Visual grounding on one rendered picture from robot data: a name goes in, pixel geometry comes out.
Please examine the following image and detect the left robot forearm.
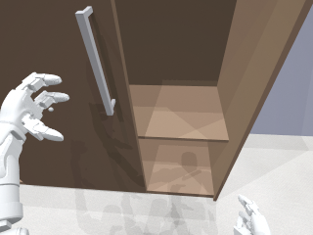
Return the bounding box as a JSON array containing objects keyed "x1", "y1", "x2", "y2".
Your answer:
[{"x1": 0, "y1": 122, "x2": 26, "y2": 233}]

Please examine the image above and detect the wardrobe door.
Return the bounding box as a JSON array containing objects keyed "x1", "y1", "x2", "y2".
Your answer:
[{"x1": 0, "y1": 0, "x2": 147, "y2": 193}]

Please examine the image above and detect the robot right hand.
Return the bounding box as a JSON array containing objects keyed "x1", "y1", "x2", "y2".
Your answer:
[{"x1": 234, "y1": 194, "x2": 272, "y2": 235}]

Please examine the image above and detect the robot left hand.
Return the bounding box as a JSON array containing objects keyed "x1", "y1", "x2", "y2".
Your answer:
[{"x1": 0, "y1": 72, "x2": 69, "y2": 142}]

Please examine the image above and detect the handle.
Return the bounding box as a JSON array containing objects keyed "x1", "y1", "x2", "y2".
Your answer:
[{"x1": 75, "y1": 6, "x2": 115, "y2": 116}]

